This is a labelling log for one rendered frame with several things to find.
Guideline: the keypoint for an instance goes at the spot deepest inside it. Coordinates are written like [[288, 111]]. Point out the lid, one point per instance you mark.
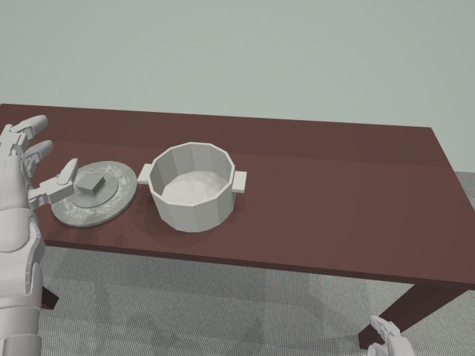
[[83, 209]]

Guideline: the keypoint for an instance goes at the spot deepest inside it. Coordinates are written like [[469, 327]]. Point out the left robot forearm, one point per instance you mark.
[[21, 250]]

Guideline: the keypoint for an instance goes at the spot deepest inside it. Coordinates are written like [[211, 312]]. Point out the robot right hand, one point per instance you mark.
[[396, 344]]

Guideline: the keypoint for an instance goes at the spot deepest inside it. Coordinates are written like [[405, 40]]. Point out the pot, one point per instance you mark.
[[194, 185]]

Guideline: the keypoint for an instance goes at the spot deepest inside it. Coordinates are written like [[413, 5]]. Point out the knob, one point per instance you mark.
[[91, 183]]

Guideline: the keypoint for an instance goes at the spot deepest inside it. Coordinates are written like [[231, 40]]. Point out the robot left hand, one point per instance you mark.
[[17, 165]]

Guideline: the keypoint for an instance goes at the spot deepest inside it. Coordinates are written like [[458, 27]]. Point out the table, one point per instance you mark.
[[375, 202]]

